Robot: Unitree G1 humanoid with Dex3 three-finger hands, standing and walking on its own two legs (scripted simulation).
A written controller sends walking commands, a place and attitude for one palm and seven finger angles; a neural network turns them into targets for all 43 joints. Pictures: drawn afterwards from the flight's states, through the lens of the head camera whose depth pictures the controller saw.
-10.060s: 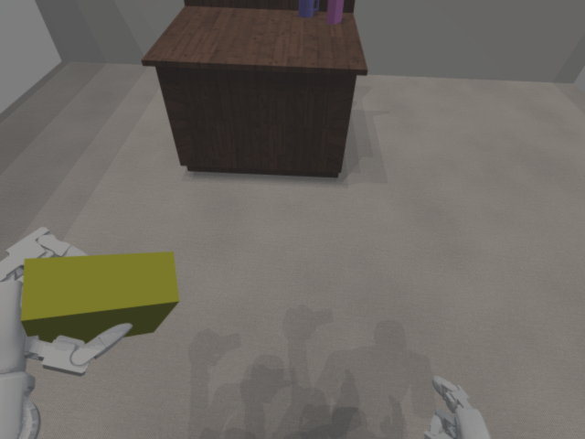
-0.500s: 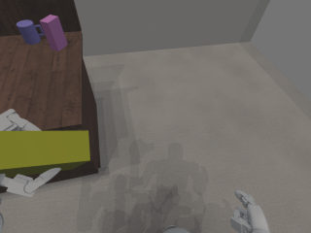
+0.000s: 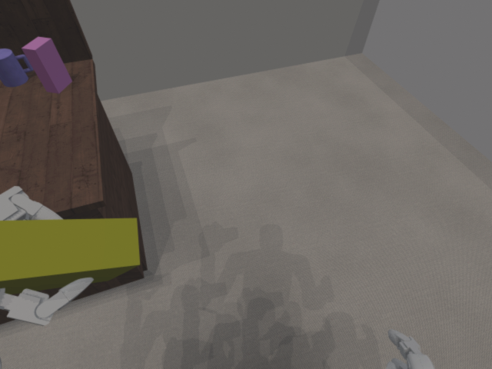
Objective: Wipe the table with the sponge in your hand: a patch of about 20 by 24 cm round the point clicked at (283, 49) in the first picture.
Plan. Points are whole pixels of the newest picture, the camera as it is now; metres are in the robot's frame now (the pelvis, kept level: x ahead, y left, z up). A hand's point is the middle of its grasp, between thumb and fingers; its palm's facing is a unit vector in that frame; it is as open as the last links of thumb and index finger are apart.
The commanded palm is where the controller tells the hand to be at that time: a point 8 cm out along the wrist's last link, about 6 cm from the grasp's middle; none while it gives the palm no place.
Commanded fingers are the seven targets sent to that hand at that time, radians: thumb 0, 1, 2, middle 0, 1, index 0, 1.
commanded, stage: take the last steps up to it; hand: left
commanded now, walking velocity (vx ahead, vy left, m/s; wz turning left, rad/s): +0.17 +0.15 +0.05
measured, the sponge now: (85, 256) +0.23 +0.20 +0.15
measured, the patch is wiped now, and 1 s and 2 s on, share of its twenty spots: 0.00 0.00 0.00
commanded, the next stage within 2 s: come to a stop and stand still in 0.72 s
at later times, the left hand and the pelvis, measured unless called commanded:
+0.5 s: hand out of the picture +0.23 +0.29 +0.17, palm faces +0.42 -0.78 -0.47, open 9.4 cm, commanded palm +0.17 +0.33 +0.18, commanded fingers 0.00 0.10 1.30 -1.20 -1.60 -1.20 -1.60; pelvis +0.02 +0.04 -0.01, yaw +2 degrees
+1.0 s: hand out of the picture +0.27 +0.32 +0.17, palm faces +0.36 -0.79 -0.50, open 9.4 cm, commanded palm +0.22 +0.37 +0.18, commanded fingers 0.00 0.10 1.30 -1.20 -1.60 -1.20 -1.60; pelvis +0.06 +0.08 +0.00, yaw +1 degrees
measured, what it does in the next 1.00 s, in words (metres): steps to the left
